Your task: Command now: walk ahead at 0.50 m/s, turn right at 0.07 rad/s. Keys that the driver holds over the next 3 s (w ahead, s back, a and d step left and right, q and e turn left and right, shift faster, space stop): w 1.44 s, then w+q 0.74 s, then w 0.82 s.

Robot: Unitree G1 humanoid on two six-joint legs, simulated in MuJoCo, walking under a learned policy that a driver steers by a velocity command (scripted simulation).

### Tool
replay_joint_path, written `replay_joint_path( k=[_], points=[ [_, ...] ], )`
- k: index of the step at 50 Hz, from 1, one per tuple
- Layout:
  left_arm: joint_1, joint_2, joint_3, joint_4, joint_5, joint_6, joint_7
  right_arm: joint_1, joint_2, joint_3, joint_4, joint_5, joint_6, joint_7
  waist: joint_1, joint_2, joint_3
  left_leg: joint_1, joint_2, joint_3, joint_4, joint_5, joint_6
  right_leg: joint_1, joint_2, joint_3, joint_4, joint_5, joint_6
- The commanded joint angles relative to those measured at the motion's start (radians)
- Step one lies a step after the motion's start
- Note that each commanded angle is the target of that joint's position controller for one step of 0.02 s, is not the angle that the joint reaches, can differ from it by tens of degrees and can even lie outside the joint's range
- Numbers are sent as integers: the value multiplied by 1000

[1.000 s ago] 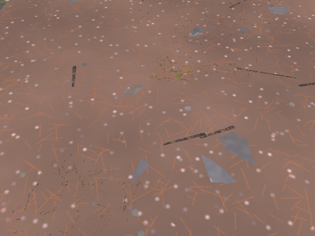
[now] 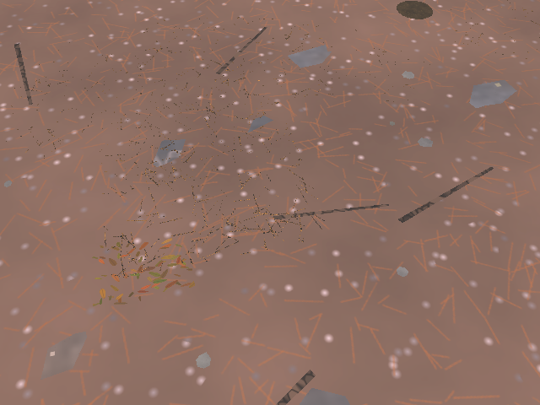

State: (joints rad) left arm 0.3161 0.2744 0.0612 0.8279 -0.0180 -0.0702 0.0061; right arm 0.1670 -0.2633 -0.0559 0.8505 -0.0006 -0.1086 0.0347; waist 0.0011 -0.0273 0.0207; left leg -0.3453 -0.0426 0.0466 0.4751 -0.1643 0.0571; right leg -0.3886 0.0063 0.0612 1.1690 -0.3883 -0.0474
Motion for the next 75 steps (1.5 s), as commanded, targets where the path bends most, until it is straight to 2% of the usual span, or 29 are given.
replay_joint_path(
  k=[1,10,14,17,19,20,21,22,23,25,27,30,36,41,44,46,47,48,49,50,52,56,62,67,70,72,73,74,75],
  points=[
    [-29,94,29,-95,6,-16,3,41,-96,-16,-32,-11,-6,-3,-8,106,-50,238,273,-358,-278,47,175,-254,-122,31,-29,89,9],
    [-260,28,-1,-164,8,-16,-9,152,-164,-28,18,17,9,-29,-65,86,5,216,204,-114,-337,253,136,-235,-104,-55,-517,463,55],
    [-368,38,-4,-207,-2,-24,-32,224,-173,-28,49,22,30,-30,-98,93,38,333,260,-136,-293,248,133,-257,-77,-61,-623,446,35],
    [-348,70,5,-217,-1,-32,-47,218,-195,-36,56,24,47,-37,-57,115,19,418,299,-146,-208,395,108,-200,-52,-67,-670,335,-6],
    [-136,134,39,-157,7,-32,-40,183,-195,-34,47,24,55,-42,63,113,-112,381,243,-89,30,660,70,111,-2,-112,-706,343,-58],
    [49,197,61,-116,18,-29,-29,176,-158,-17,23,6,53,-44,134,55,-255,196,194,-54,293,488,36,423,-128,17,-646,403,-117],
    [126,289,80,-97,29,-22,-26,291,-43,18,1,1,30,-37,89,-195,-392,-219,15,-23,683,-69,-34,789,-373,482,-712,236,-275],
    [142,205,58,-96,13,-17,-27,264,-107,6,18,15,7,-27,116,-212,-444,-353,12,-153,821,-404,-30,814,-409,678,-829,129,-300],
    [65,164,40,-102,8,-16,-25,179,-169,-12,-12,40,-5,-20,109,-150,-270,-441,71,-151,865,-356,-20,688,-373,530,-847,112,-253],
    [-56,117,24,-114,20,-16,-27,84,-149,-11,-32,26,-6,-24,49,-27,-98,-391,151,-109,752,-207,-20,393,-288,315,-906,239,-206],
    [-108,88,16,-116,27,-27,-34,123,-124,-15,-19,17,22,-28,-11,-57,-66,-280,186,-118,675,-143,-30,244,-244,224,-972,314,-196],
    [-94,118,25,-91,20,-42,-30,100,-92,-9,-29,6,45,-34,-29,-42,-35,-291,195,-106,572,-56,-58,183,-231,137,-1030,385,-213],
    [-9,153,33,-37,10,-30,-9,-107,-61,5,-84,5,30,-20,36,-23,16,-282,156,-66,201,256,-71,215,-182,6,-1048,393,-162],
    [70,171,40,17,-2,-9,-4,-222,-77,7,-136,16,19,3,71,-32,44,-303,127,-64,68,197,-40,372,-247,26,-981,398,-147],
    [49,188,46,28,-4,8,3,-157,-114,-7,-130,15,10,12,17,-61,3,-187,90,-34,24,89,3,437,-265,28,-877,593,-116],
    [36,149,29,19,5,16,9,115,-198,-49,-52,6,9,-1,-107,-25,-177,223,93,-38,30,129,65,321,-173,-52,-543,730,-60],
    [123,63,-1,-14,20,2,5,249,-303,-74,-34,-13,14,-10,-102,168,-342,619,348,-414,36,92,197,-32,-52,-107,-154,386,7],
    [144,39,-11,0,12,-21,-1,281,-267,-65,-18,7,22,-6,-103,321,-429,752,447,-771,-132,-69,294,-268,57,-11,66,-182,36],
    [65,138,14,-13,-13,-38,-9,231,-205,-44,-28,17,23,-7,-117,223,-302,671,415,-689,-163,-184,246,-384,-10,56,156,-167,21],
    [-17,147,15,-37,-25,-46,-11,166,-172,-35,-44,11,25,-11,-102,166,-192,537,378,-551,-177,-173,207,-410,-62,26,141,-82,6],
    [-61,133,21,-43,-1,-34,-2,59,-114,-18,-60,-8,19,-8,-37,108,-69,282,306,-386,-244,-34,174,-319,-136,9,8,55,9],
    [-43,78,14,-41,11,2,4,54,-133,-24,-42,-4,2,-10,13,106,-33,155,277,-256,-334,127,192,-254,-160,0,-116,159,41],
    [-237,42,-2,-89,12,-9,-10,134,-165,-32,-2,9,13,-33,-44,82,12,190,223,-108,-357,195,146,-252,-125,-43,-480,465,59],
    [-365,51,-7,-136,0,-20,-37,219,-181,-38,43,20,36,-36,-84,88,49,334,281,-119,-305,182,135,-264,-92,-51,-625,440,35],
    [-326,86,4,-137,1,-27,-49,204,-198,-46,51,23,51,-43,-40,113,22,408,311,-127,-218,339,108,-183,-65,-65,-666,330,-7],
    [-92,154,42,-65,8,-28,-40,178,-180,-38,44,21,61,-47,79,99,-123,353,237,-62,55,578,63,158,-17,-109,-692,336,-57],
    [86,229,64,-33,22,-26,-28,196,-127,-15,19,0,59,-47,135,-15,-275,137,174,-25,370,319,26,479,-201,95,-654,370,-123],
    [127,295,77,-11,16,-20,-31,330,4,22,16,2,36,-35,68,-279,-402,-268,-13,-45,709,-362,-33,807,-420,558,-763,159,-279],
    [131,190,52,-21,10,-20,-30,253,-113,-5,28,30,18,-31,124,-163,-373,-378,26,-183,819,-421,-20,768,-405,617,-849,-6,-246]
  ],
)
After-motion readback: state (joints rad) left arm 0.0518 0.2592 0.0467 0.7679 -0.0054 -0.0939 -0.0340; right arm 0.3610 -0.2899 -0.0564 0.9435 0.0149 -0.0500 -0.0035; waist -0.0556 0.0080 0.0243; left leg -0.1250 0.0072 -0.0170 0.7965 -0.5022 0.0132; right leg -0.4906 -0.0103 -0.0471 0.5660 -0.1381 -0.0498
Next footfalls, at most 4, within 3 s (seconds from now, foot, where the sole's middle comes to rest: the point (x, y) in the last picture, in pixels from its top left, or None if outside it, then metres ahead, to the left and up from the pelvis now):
0.40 right None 0.40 -0.15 -0.77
0.92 left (240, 323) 0.69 0.10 -0.77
1.44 right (325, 232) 0.99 -0.15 -0.77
2.00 left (238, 166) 1.25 0.13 -0.77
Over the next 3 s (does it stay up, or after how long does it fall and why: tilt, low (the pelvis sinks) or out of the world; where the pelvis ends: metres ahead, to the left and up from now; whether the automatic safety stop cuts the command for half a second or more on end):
stays up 1.65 0.20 0.00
